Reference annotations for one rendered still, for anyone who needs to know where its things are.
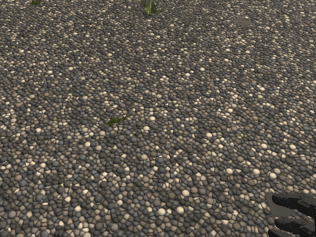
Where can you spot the right robot hand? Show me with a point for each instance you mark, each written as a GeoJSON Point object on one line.
{"type": "Point", "coordinates": [305, 204]}

